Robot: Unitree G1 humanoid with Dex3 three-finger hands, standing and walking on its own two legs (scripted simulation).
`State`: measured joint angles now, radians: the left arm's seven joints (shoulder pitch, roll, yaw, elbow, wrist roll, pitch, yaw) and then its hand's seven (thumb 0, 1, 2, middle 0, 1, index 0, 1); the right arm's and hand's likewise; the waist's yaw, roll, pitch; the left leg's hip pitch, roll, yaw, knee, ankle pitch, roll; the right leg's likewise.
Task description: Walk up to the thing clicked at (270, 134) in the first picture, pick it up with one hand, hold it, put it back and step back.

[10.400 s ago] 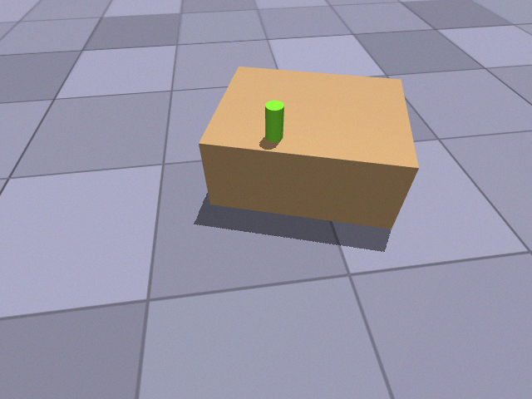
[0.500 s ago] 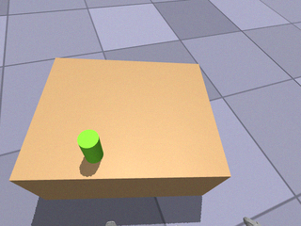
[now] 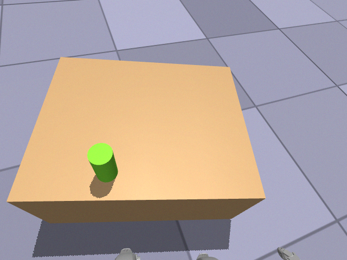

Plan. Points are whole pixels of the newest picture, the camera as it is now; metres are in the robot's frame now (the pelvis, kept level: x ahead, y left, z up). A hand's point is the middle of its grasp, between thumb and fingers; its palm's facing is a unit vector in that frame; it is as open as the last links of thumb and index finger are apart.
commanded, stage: go down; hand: left
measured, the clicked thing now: (104, 163) +0.46 +0.20 -0.25
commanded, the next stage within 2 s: none
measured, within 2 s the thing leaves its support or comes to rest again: neither
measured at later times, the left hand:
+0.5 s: hand out of the picture +0.35 +0.41 +0.04, palm faces +0.23 -0.97 -0.09, open 17.1 cm
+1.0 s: hand out of the picture +0.34 +0.40 +0.03, palm faces +0.24 -0.97 -0.07, open 17.0 cm
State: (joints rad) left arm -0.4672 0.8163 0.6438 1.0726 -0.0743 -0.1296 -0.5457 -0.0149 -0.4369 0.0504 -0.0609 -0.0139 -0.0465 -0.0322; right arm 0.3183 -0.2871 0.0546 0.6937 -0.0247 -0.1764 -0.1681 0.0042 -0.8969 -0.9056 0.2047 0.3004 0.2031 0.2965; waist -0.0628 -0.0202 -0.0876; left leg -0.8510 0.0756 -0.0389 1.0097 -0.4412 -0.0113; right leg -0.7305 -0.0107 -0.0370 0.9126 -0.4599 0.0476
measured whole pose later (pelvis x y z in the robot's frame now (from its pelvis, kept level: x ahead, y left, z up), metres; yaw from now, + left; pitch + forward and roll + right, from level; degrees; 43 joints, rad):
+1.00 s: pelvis +0.00 +0.00 -0.01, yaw +0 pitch +18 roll -5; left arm -0.46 0.81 0.71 1.05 -0.13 -0.20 -0.60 -0.01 -0.41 0.05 -0.06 -0.02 -0.05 -0.04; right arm 0.28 -0.28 0.07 0.70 -0.03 -0.17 -0.18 0.00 -0.90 -0.91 0.20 0.30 0.20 0.30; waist -0.06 -0.03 -0.09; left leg -0.94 0.07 -0.06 1.08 -0.46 -0.01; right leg -0.81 -0.01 -0.05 0.98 -0.49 0.05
